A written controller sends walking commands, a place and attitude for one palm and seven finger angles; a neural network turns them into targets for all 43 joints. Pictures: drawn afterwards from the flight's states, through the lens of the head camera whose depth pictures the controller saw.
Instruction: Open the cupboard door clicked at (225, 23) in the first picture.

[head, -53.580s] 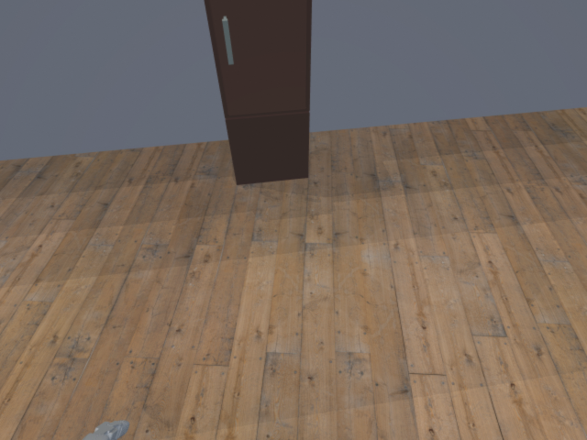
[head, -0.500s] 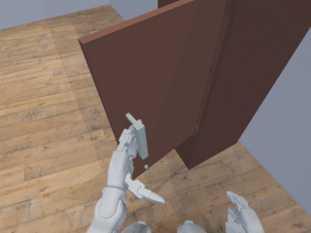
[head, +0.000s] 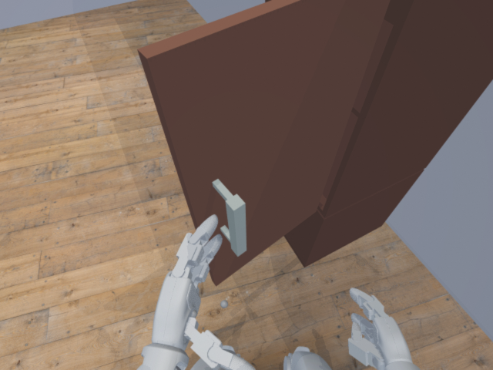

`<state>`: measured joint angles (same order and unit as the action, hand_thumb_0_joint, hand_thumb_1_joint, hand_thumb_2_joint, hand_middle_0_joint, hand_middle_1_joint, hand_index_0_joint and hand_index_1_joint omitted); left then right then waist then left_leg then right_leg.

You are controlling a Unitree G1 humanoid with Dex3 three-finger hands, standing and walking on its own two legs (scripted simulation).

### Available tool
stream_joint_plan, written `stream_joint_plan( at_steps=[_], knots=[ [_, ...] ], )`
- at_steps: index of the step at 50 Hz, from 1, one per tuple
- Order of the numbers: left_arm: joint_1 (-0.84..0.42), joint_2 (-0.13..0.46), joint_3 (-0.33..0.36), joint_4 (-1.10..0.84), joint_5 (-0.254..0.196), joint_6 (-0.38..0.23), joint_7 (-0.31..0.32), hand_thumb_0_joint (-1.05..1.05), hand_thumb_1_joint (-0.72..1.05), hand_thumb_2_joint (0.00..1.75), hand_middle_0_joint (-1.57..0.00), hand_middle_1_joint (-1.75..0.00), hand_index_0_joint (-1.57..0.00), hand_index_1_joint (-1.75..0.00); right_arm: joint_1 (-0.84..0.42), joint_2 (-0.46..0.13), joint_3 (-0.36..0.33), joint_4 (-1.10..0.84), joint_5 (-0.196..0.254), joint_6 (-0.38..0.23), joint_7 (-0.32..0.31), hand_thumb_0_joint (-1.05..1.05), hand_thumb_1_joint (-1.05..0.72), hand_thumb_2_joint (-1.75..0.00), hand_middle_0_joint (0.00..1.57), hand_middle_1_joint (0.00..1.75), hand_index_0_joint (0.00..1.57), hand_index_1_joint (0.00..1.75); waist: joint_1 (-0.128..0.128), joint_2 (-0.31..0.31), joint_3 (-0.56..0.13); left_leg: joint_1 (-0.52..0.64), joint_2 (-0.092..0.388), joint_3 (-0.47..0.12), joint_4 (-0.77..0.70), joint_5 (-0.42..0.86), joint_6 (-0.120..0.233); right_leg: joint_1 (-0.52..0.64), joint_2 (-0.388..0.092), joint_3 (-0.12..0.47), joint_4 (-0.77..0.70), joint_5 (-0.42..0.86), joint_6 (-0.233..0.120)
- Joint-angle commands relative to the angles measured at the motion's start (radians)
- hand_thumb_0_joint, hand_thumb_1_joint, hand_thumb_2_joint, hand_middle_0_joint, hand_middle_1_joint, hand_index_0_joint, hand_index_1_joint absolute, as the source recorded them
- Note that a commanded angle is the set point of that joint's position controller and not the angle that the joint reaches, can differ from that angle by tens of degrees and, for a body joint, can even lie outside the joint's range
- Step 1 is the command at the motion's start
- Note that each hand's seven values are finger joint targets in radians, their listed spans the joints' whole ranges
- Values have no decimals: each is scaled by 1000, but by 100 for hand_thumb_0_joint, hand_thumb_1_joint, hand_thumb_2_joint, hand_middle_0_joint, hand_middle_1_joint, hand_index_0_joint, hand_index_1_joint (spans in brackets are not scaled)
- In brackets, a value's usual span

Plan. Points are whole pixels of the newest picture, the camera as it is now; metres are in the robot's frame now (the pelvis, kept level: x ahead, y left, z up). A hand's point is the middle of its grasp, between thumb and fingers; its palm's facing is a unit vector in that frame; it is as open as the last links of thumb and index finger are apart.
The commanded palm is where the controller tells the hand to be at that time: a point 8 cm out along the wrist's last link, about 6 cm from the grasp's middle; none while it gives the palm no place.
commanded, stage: slide the hand sideways off the handle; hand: left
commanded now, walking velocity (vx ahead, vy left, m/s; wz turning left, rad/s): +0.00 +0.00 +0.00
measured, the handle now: (230, 220) +0.33 +0.06 +0.06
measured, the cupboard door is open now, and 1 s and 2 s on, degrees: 100 100 100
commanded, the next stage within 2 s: draw the hand back to the body in 0.36 s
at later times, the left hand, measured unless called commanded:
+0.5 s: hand (186, 332) +0.17 +0.10 +0.05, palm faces -0.04 -1.00 +0.00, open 16.3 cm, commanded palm +0.15 +0.16 +0.07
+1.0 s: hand (121, 306) +0.18 +0.15 +0.15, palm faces +0.00 -0.99 -0.12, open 16.1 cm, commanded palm +0.15 +0.21 +0.16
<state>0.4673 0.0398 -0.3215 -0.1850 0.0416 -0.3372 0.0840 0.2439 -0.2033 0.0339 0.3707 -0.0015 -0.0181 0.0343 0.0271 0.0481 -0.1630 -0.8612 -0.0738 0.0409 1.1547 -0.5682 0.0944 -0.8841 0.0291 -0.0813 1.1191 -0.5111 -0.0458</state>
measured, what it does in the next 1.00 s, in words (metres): stands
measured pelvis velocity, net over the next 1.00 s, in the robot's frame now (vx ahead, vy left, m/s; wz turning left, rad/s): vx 0.01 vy -0.02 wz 0.01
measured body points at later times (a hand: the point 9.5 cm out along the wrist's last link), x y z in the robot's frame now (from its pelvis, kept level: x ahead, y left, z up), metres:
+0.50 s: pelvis -0.01 -0.02 -0.01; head +0.05 -0.02 +0.44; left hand +0.17 +0.15 +0.06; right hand +0.19 -0.24 -0.07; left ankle +0.00 +0.05 -0.65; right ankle +0.02 -0.10 -0.65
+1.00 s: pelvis +0.01 -0.02 +0.03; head +0.01 -0.02 +0.48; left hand +0.17 +0.20 +0.15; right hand +0.20 -0.24 -0.02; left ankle -0.01 +0.05 -0.65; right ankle +0.02 -0.10 -0.65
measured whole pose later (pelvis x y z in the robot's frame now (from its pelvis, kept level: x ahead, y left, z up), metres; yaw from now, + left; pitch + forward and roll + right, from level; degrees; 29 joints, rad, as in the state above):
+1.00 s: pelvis +0.01 -0.02 +0.03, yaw +0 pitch +9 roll -3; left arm 0.63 0.26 0.08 -0.42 -0.23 -0.22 -0.15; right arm 0.29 -0.25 0.03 0.41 0.05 -0.11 -0.06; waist 0.03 0.07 -0.17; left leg -0.63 -0.04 0.00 0.99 -0.51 0.07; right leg -0.63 0.07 -0.11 0.91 -0.44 -0.07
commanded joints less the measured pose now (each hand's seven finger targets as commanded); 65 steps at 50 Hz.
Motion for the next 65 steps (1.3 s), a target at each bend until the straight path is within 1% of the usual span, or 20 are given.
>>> stream_joint_plan(
  at_steps=[1, 6, 7, 10, 15, 18, 23, 25, 28, 34, 36, 41, 46, 48, 49, 50, 51, 52, 56, 65],
  knots=[
    [14, 67, 82, -249, -14, -55, -9, 0, -50, 30, -15, -30, -15, -30, -36, -108, -55, -169, 8, -45, -22, 0, -90, -90, 20, 30, 20, 30, -5, -77, -229, 123, 58, -151, -178, 344, -112, 169, -5, 58, -100, 255, -7],
    [37, 83, 129, -317, -92, -86, -45, 0, -50, 30, -15, -30, -15, -30, -42, -108, -53, -170, 16, -59, -37, 0, -90, -90, 20, 30, 20, 30, -15, -79, -241, 105, 53, -139, -164, 310, -93, 195, 1, 67, -119, 264, -1],
    [41, 80, 124, -335, -102, -98, -57, 0, -50, 30, -15, -30, -15, -30, -44, -108, -53, -166, 15, -67, -40, 0, -90, -90, 20, 30, 20, 30, -18, -48, -242, 112, 52, -137, -158, 329, -96, 188, 0, 69, -116, 279, -1],
    [109, 78, 116, -306, -126, -107, -111, 0, -50, 30, -15, -30, -15, -30, -30, -117, -56, -157, 18, -81, -42, 0, -90, -90, 20, 30, 20, 30, -38, -60, -200, 89, 54, -136, -150, 313, -92, 170, 2, 63, -124, 272, 5],
    [197, 128, 171, -272, -144, -69, -177, 0, -50, 30, -15, -30, -15, -30, -42, -125, -63, -170, 23, -84, -50, 0, -90, -90, 20, 30, 20, 30, -24, -77, -161, 28, 47, -126, -149, 241, -81, 183, -2, 76, -141, 216, 6],
    [164, 161, 223, -288, -156, -59, -172, 0, -50, 30, -15, -30, -15, -30, -56, -120, -62, -177, 24, -84, -58, 0, -90, -90, 20, 30, 20, 30, -21, -64, -155, -4, 43, -112, -132, 195, -74, 180, -7, 97, -152, 166, 6],
    [116, 155, 248, -340, -192, -122, -146, 0, -50, 30, -15, -30, -15, -30, -55, -115, -60, -166, 20, -112, -64, 0, -90, -90, 20, 30, 20, 30, -26, -61, -188, -13, 43, -110, -101, 189, -73, 176, -5, 117, -152, 148, 7],
    [117, 196, 275, -416, -205, -140, -153, 0, -50, 30, -15, -30, -15, -30, -48, -118, -60, -167, 23, -118, -64, 0, -90, -90, 20, 30, 20, 30, -11, -6, -239, 25, 42, -109, -120, 213, -75, 210, -4, 120, -157, 167, 5],
    [168, 228, 292, -434, -210, -102, -176, 0, -50, 30, -15, -30, -15, -30, -38, -121, -61, -169, 34, -111, -68, 0, -90, -90, 20, 30, 20, 30, -11, -1, -255, 71, 41, -107, -155, 256, -72, 274, -5, 123, -187, 229, 11],
    [193, 235, 349, -313, -246, 63, -226, 0, -50, 30, -15, -30, -15, -30, -59, -131, -51, -175, 55, -88, -89, 0, -90, -90, 20, 30, 20, 30, -34, -112, -61, 52, 49, -102, -218, 152, -59, 291, -22, 137, -322, 72, 32],
    [175, 255, 378, -331, -263, 81, -232, 0, -50, 30, -15, -30, -15, -30, -64, -139, -46, -180, 54, -91, -98, 0, -90, -90, 20, 30, 20, 30, -33, -119, -43, 70, 53, -104, -230, 152, -56, 304, -22, 136, -345, 47, 28],
    [122, 319, 462, -465, -303, 33, -229, 0, -50, 30, -15, -30, -15, -30, -49, -137, -38, -174, 52, -124, -105, 0, -90, -90, 20, 30, 20, 30, -12, -10, -108, 160, 53, -106, -266, 220, -62, 364, -14, 124, -346, 136, 18],
    [154, 302, 454, -444, -322, 29, -260, 0, -40, 34, -15, -30, -15, -30, -38, -140, -38, -140, 62, -160, -97, 0, -90, -90, 20, 30, 20, 30, -22, 26, -100, 254, 60, -122, -317, 309, -71, 380, 2, 72, -348, 258, 16],
    [172, 304, 459, -415, -319, 64, -276, 0, -32, 37, -16, -30, -16, -30, -44, -144, -40, -131, 69, -163, -95, 0, -90, -90, 20, 30, 20, 30, -21, 22, -64, 271, 65, -121, -338, 315, -72, 380, 1, 61, -365, 266, 19],
    [204, 444, 508, -471, -180, 133, -136, 0, -29, 39, -16, -30, -16, -30, -34, -135, -58, -137, 49, -128, -123, 0, -90, -90, 20, 30, 20, 30, 40, 2, -87, 282, 89, -116, -394, 313, -63, 450, -34, 137, -414, 255, 5],
    [227, 359, 463, -466, -166, 178, -78, 0, -26, 40, -16, -30, -16, -30, -38, -115, -46, -139, 46, -113, -132, 0, -90, -90, 20, 30, 20, 30, 11, -3, -27, 287, 81, -108, -405, 297, -63, 450, -43, 138, -451, 236, 9],
    [221, 359, 476, -459, -159, 203, -50, 0, -22, 42, -16, -30, -16, -30, -44, -116, -49, -134, 45, -107, -136, 0, -90, -90, 20, 30, 20, 30, 10, -48, -14, 288, 83, -114, -412, 291, -64, 459, -46, 138, -473, 224, 11],
    [233, 328, 452, -449, -145, 221, -31, 0, -18, 43, -16, -30, -16, -30, -45, -115, -42, -125, 42, -97, -135, 0, -90, -90, 20, 30, 20, 30, 4, -13, 17, 311, 86, -110, -429, 305, -63, 466, -45, 126, -474, 239, 10],
    [172, 408, 510, -520, -114, 251, 23, 0, -5, 50, -17, -30, -17, -30, -63, -123, -31, -105, 35, -88, -142, 0, -90, -90, 20, 30, 20, 30, 14, -16, -9, 409, 97, -125, -487, 396, -60, 536, -36, 98, -500, 310, 8],
    [83, 421, 565, -502, -98, 263, 60, 0, 27, 63, -18, -30, -18, -30, -89, -131, -18, -27, 29, -127, -136, 0, -90, -90, 20, 30, 20, 30, 15, 35, 58, 561, 118, -171, -630, 481, -95, 611, -32, 79, -580, 323, 10]
  ],
)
